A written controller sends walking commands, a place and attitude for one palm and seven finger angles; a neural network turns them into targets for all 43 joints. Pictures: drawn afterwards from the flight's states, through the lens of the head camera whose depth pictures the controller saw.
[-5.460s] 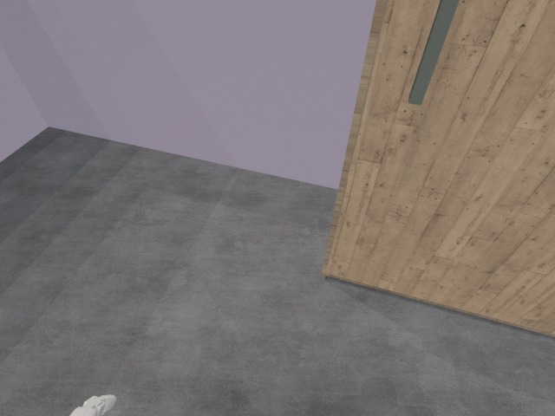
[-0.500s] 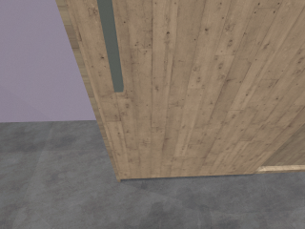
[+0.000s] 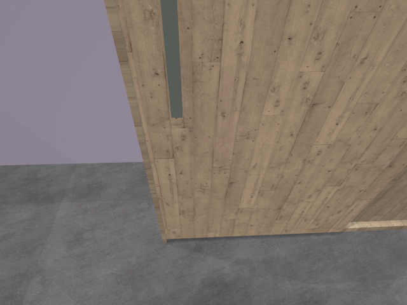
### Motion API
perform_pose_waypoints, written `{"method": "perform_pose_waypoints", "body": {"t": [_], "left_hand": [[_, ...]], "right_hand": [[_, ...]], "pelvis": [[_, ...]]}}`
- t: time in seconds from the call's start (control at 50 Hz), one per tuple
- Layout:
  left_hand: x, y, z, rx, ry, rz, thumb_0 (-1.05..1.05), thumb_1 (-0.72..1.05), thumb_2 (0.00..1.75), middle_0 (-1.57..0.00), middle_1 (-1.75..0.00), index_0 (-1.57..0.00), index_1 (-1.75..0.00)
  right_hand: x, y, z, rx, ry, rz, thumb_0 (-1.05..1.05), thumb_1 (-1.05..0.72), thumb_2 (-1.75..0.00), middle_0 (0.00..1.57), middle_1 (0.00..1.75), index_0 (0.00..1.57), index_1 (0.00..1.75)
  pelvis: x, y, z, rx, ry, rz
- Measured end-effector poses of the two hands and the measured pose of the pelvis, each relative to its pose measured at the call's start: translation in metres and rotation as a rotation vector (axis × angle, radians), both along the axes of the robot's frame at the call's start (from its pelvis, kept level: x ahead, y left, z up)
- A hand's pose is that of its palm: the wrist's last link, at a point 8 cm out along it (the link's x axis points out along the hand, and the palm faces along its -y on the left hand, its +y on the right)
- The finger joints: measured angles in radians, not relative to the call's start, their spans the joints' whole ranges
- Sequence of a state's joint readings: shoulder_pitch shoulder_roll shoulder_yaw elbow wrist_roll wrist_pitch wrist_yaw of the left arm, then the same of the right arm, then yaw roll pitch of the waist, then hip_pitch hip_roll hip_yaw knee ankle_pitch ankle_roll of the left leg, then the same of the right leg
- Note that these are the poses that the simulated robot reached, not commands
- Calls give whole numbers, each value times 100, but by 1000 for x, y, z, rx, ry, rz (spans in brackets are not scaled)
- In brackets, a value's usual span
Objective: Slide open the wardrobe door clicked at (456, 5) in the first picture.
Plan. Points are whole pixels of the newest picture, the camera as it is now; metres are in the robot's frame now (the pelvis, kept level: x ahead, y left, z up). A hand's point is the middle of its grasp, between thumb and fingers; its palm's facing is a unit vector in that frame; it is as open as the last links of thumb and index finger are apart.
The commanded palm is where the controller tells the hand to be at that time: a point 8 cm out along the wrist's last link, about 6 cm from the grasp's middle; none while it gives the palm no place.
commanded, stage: look again from close up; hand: left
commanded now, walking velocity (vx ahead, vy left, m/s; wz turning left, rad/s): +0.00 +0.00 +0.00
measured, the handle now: (173, 48) +0.52 +0.10 +0.26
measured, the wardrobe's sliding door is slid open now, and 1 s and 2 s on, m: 0.00 0.00 0.00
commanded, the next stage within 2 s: raise the hand with hooked fingers in 1.44 s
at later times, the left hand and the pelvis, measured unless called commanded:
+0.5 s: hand out of the picture +0.00 +0.17 -0.17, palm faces +0.00 -0.98 -0.19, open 7.3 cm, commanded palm none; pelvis +0.00 +0.00 +0.00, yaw +0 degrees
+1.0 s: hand out of the picture +0.02 +0.17 -0.17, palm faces +0.01 -0.98 -0.21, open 7.3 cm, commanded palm none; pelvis +0.01 -0.02 +0.01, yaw +0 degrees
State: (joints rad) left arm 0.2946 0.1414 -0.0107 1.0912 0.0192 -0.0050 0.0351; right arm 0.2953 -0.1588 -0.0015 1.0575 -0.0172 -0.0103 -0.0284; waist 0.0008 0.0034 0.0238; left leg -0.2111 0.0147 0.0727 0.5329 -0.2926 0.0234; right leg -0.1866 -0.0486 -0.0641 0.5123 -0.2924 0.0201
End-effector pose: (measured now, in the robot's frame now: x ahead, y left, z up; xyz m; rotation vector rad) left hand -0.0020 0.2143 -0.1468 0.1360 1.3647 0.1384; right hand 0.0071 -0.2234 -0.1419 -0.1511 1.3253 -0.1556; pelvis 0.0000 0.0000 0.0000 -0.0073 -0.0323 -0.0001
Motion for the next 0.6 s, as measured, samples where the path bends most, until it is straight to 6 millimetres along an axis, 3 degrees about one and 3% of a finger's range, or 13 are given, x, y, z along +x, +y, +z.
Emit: {"method": "perform_pose_waypoints", "body": {"t": [0.14, 0.26, 0.6], "left_hand": [[4, 23, 7, 33, -12, -20, 0, 92, 90, -20, -30, -20, -30], [-1, 29, 10, 44, 16, -16, 0, 92, 90, -20, -30, -20, -30], [1, 1, 5, 0, 37, -8, 0, 91, 90, -20, -30, -20, -30]], "right_hand": [[-22, 17, 0, 31, 46, -5, 1, -92, -90, 20, 30, 20, 30], [-28, 23, -2, 48, 76, -6, 1, -91, -90, 20, 30, 20, 30], [1, 1, 1, 12, 42, 3, 1, -91, -90, 20, 30, 20, 30]], "pelvis": [[-6, 9, 2, 10, 14, -3], [-5, 11, 3, 14, 21, -3], [4, 0, 4, 17, 14, -8]]}}
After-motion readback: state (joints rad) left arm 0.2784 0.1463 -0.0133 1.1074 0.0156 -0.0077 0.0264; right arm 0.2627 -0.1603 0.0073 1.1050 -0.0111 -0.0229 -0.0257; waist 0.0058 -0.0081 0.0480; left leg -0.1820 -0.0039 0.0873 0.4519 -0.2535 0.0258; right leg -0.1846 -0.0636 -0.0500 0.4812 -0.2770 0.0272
